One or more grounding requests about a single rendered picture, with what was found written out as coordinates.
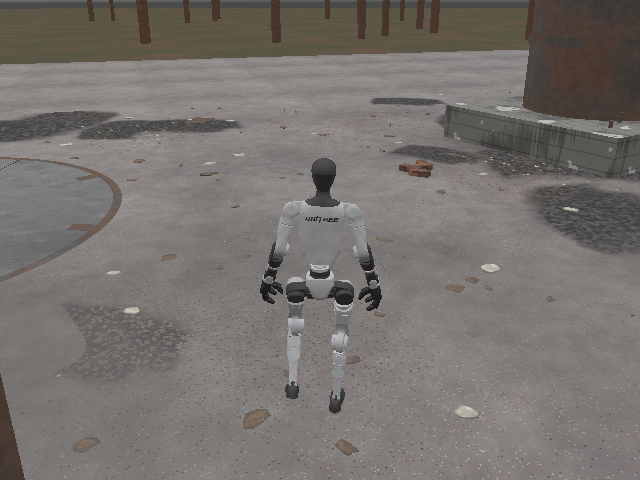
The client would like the robot right upper arm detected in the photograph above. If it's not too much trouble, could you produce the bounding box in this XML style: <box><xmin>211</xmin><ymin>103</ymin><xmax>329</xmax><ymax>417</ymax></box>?
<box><xmin>343</xmin><ymin>203</ymin><xmax>369</xmax><ymax>259</ymax></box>

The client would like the left robot thigh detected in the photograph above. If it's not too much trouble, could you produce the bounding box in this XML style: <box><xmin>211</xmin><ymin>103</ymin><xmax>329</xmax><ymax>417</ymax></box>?
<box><xmin>286</xmin><ymin>277</ymin><xmax>306</xmax><ymax>335</ymax></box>

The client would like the left robot hand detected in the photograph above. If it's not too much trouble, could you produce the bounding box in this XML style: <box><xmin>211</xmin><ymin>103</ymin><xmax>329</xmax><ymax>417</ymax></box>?
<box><xmin>260</xmin><ymin>280</ymin><xmax>283</xmax><ymax>304</ymax></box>

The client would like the robot left foot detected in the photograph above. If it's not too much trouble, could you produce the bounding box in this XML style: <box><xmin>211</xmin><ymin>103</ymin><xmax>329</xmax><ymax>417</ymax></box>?
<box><xmin>285</xmin><ymin>381</ymin><xmax>299</xmax><ymax>399</ymax></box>

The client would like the right robot hand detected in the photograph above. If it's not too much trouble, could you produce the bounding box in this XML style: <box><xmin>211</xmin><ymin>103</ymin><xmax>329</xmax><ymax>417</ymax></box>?
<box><xmin>358</xmin><ymin>285</ymin><xmax>382</xmax><ymax>311</ymax></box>

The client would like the right robot forearm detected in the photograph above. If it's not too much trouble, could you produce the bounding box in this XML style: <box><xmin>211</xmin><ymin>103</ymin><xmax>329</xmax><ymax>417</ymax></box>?
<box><xmin>359</xmin><ymin>243</ymin><xmax>380</xmax><ymax>289</ymax></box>

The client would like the robot left upper arm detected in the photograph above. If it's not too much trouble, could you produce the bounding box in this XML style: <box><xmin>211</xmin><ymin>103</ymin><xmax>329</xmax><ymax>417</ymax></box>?
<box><xmin>273</xmin><ymin>201</ymin><xmax>302</xmax><ymax>256</ymax></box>

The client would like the left robot forearm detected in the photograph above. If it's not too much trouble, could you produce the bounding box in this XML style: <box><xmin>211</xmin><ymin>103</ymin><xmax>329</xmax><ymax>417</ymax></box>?
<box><xmin>263</xmin><ymin>241</ymin><xmax>283</xmax><ymax>284</ymax></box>

